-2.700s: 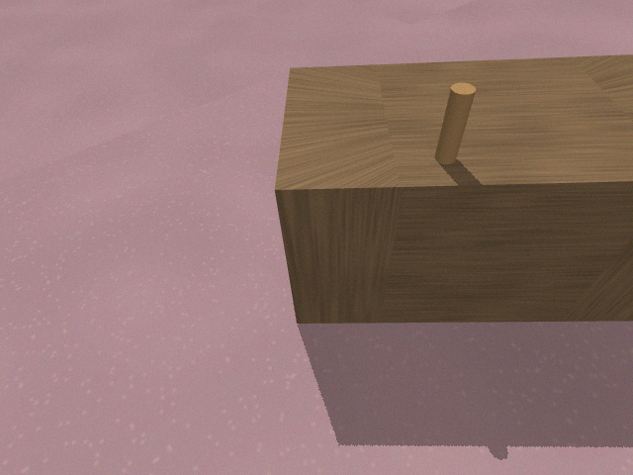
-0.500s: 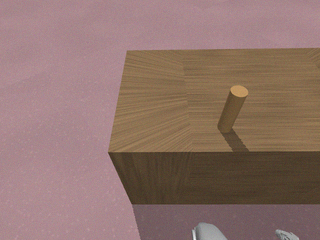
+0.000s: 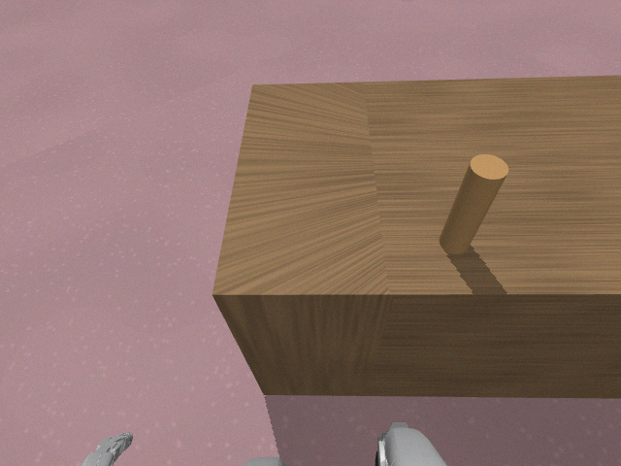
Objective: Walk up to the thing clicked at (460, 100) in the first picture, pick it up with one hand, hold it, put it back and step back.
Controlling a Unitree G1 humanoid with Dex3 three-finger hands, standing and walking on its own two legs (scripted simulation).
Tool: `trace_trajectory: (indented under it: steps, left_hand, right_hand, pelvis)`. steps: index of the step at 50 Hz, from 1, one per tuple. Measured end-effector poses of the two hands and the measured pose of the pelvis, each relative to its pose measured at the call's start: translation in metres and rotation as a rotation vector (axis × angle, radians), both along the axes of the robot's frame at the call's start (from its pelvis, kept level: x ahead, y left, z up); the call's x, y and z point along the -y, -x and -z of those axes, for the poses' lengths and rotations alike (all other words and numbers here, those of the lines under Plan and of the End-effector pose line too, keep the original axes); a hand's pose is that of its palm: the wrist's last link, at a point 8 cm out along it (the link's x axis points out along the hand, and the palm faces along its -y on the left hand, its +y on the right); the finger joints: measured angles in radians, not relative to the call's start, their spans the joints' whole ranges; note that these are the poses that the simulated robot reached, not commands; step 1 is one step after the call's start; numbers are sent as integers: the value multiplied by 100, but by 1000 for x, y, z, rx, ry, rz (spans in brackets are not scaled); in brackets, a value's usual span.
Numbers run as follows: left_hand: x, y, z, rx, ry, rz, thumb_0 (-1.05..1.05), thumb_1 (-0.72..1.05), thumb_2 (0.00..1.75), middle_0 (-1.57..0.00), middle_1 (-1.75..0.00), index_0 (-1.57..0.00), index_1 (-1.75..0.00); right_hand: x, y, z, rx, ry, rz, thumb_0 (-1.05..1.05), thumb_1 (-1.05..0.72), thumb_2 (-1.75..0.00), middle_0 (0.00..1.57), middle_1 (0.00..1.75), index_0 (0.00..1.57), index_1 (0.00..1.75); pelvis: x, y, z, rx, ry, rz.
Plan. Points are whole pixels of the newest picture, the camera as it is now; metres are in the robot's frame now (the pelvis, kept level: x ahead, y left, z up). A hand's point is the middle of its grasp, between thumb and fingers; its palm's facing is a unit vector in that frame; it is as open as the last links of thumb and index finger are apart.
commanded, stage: walk up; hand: right
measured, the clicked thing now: (469, 209) +0.48 -0.22 +0.00
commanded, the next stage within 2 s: stand in 1.34 s
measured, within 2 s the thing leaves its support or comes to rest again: neither
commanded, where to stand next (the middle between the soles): +0.07 +0.00 m, yaw -1 degrees
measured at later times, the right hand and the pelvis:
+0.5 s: hand out of the picture +0.09 -0.25 -0.12, palm faces -0.01 +0.94 -0.34, open 7.4 cm; pelvis -0.01 +0.00 +0.02, yaw -1 degrees
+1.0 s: hand out of the picture +0.07 -0.26 -0.11, palm faces +0.03 +0.94 -0.35, open 7.4 cm; pelvis +0.00 +0.00 +0.04, yaw -2 degrees
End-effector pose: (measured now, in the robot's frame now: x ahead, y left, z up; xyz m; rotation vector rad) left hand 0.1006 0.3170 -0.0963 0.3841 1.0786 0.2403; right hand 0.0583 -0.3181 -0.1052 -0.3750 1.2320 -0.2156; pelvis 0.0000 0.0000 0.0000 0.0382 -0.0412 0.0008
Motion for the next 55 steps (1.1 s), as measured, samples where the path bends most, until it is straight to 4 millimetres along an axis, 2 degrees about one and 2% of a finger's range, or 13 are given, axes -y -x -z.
trace_trajectory:
  steps: [4, 7, 13, 18, 28, 43, 55]
  left_hand:
    - [-8, 10, 3, -46, 26, -26, 0, 90, 90, -21, -30, -21, -30]
    - [-10, 18, 5, -70, 38, -48, 0, 91, 90, -21, -30, -21, -30]
    - [4, 37, 7, -126, 40, -33, 0, 91, 90, -20, -30, -20, -30]
    - [11, 46, 0, -136, 57, -21, 0, 91, 90, -21, -30, -21, -30]
    - [12, 31, -13, -63, 68, -11, 0, 90, 90, -21, -30, -21, -30]
    - [17, 22, -19, -120, 77, 3, 0, 91, 90, -21, -30, -20, -30]
    - [22, 4, -16, -112, 90, 15, 0, 91, 90, -21, -30, -20, -30]
  right_hand:
    - [-5, 11, -16, -2, 21, 12, 1, -91, -90, 20, 30, 20, 30]
    - [-6, 8, -24, 2, 33, -1, 1, -91, -90, 20, 30, 20, 30]
    - [1, -10, -18, 51, 26, -6, 1, -90, -90, 20, 30, 20, 30]
    - [-9, -22, -16, 109, -13, -4, 1, -91, -90, 20, 30, 20, 30]
    - [-26, -22, -22, 130, -67, -18, 1, -91, -90, 20, 30, 20, 30]
    - [-16, 2, -26, 37, -53, 43, 1, -91, -90, 20, 30, 20, 30]
    - [-17, -4, -30, 41, -47, 75, 1, -91, -90, 20, 30, 20, 30]
  pelvis:
    - [-5, -1, -9, -3, 52, -18]
    - [-3, 0, -13, -17, 51, -12]
    - [0, 5, -12, -5, 79, 8]
    - [-3, 6, -17, 2, 41, 7]
    - [-3, 10, -27, 15, 32, 18]
    - [-2, 4, -39, -1, 36, 29]
    - [-4, -5, -40, 2, 40, 40]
